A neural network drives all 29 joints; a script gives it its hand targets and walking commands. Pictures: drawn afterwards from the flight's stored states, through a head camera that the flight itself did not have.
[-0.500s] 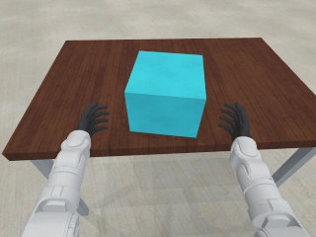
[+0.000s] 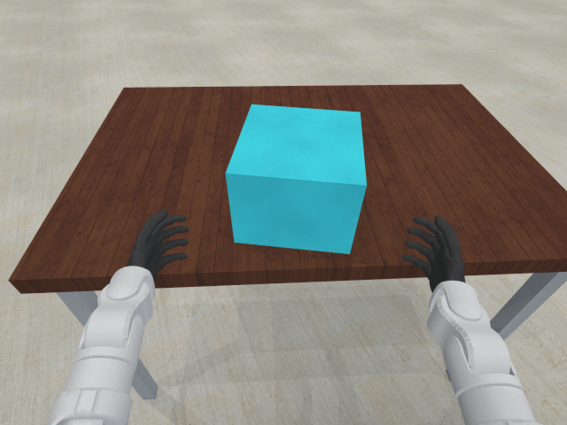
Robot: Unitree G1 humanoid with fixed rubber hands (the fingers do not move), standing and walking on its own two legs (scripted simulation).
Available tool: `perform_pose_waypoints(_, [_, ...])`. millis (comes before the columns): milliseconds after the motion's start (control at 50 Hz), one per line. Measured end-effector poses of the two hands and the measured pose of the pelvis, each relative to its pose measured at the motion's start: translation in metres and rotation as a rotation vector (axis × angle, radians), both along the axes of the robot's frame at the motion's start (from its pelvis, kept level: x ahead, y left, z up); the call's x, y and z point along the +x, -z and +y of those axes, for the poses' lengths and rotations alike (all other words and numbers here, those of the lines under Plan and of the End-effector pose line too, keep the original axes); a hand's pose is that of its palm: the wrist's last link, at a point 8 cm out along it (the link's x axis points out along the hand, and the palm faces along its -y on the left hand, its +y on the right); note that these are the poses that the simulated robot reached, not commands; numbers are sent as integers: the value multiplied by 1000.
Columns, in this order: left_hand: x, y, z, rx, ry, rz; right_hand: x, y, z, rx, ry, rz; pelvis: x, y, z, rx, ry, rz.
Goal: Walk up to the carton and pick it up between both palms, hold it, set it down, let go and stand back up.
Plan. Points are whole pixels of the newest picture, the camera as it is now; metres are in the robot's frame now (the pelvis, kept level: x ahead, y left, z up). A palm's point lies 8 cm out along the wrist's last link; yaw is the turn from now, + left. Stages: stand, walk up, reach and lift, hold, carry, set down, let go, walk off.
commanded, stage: set down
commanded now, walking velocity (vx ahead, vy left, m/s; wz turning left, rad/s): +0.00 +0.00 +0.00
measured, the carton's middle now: (298, 176) +0.57 -0.02 +0.05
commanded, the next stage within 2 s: let go in 1.94 s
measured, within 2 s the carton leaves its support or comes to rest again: neither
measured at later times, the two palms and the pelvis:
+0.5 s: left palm (125, 318) +0.26 +0.22 +0.07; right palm (474, 348) +0.21 -0.21 +0.07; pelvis +0.02 +0.00 +0.00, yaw +0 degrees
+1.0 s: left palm (126, 347) +0.24 +0.23 +0.04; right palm (461, 353) +0.21 -0.20 +0.05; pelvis +0.02 +0.00 +0.00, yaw +0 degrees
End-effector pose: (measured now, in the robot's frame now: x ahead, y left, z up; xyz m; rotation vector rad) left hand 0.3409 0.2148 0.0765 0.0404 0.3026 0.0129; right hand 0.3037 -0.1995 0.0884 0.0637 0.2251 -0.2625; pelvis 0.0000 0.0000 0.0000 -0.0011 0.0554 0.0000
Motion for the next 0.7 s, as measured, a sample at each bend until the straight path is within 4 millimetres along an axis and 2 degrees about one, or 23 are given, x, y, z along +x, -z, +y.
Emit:
perform_pose_waypoints(200, [-37,15,25,10,-69,37,-36,12,-10,4,37,21,19,-2,0,-1,0,-24])
perform_pose_waypoints(340, [-58,10,11,41,-6,14,-62,7,-7,14,21,1,25,-2,1,-3,0,-28])
perform_pose_waypoints(520, [-80,12,10,63,4,39,-96,19,-8,41,28,72,22,-2,2,-5,0,-66])
perform_pose_waypoints(700, [-104,27,16,66,-22,102,-102,21,-3,49,-13,89,16,-2,2,-5,-1,-77])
